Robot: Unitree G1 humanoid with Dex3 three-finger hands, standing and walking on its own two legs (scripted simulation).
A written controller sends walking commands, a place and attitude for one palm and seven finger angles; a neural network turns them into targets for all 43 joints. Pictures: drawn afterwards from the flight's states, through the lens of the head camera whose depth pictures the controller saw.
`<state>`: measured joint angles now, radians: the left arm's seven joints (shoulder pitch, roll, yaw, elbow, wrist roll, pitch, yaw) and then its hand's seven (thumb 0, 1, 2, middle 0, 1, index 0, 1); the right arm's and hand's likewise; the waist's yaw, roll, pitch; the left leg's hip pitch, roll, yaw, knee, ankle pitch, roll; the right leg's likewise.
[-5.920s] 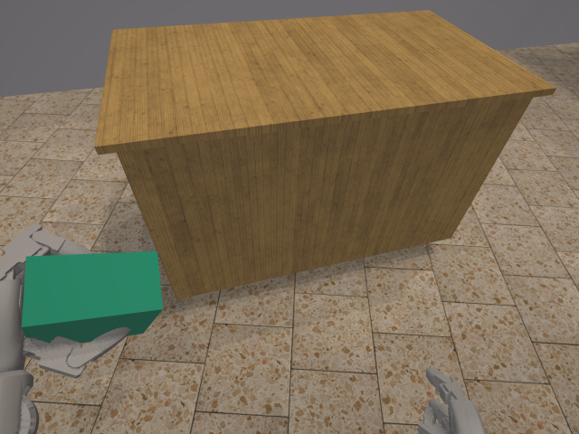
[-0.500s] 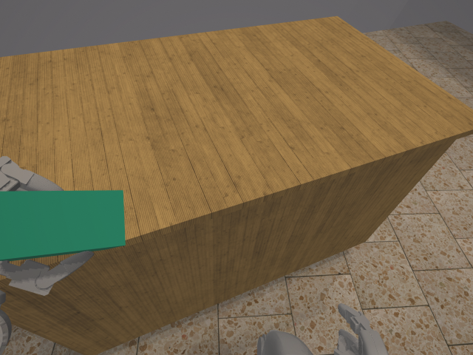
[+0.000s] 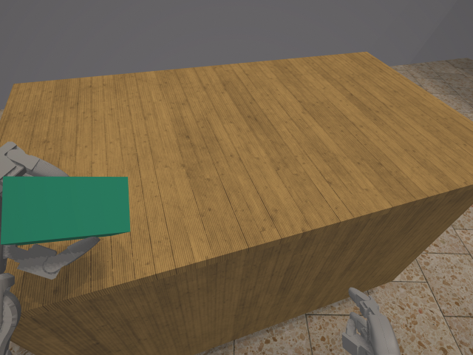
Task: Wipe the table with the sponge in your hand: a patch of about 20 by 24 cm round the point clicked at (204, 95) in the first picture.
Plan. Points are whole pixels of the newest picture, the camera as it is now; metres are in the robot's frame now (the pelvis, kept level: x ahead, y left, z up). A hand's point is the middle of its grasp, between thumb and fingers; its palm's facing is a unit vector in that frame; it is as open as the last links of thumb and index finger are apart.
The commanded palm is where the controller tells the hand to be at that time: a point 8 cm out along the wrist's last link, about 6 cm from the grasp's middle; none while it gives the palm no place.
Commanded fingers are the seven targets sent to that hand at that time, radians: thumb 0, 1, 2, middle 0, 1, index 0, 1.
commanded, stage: come to a stop and stand still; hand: left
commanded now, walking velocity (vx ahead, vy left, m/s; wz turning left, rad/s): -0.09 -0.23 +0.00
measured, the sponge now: (85, 211) +0.23 +0.21 +0.19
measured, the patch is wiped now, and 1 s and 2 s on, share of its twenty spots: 0.00 0.00 0.00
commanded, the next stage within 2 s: look again from close up in 0.72 s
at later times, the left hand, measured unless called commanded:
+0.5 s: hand (43, 210) +0.23 +0.27 +0.18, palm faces +0.42 -0.83 -0.36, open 10.3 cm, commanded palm +0.18 +0.30 +0.19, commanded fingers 0.00 0.10 1.30 -1.20 -1.60 -1.20 -1.60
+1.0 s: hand (23, 168) +0.28 +0.31 +0.21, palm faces +0.40 -0.83 -0.40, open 10.3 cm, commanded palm +0.20 +0.33 +0.19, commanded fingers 0.00 0.10 1.30 -1.20 -1.60 -1.20 -1.60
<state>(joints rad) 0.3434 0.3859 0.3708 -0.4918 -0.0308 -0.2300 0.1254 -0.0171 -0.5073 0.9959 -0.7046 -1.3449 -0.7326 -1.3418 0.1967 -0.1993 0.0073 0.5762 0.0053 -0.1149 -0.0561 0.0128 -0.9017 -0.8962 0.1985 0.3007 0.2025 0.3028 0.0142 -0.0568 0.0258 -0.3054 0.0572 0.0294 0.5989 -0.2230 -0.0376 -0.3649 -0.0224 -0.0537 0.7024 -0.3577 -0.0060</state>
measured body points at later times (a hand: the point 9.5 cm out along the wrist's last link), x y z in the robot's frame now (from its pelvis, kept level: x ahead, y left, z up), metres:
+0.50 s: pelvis +0.02 +0.02 +0.02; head +0.02 +0.02 +0.47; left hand +0.20 +0.31 +0.20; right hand +0.20 -0.21 -0.05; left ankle +0.06 +0.15 -0.72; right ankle +0.04 -0.08 -0.72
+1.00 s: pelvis +0.04 +0.05 +0.01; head +0.07 +0.07 +0.46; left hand +0.25 +0.35 +0.23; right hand +0.22 -0.17 -0.06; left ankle +0.06 +0.15 -0.72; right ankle +0.04 -0.08 -0.72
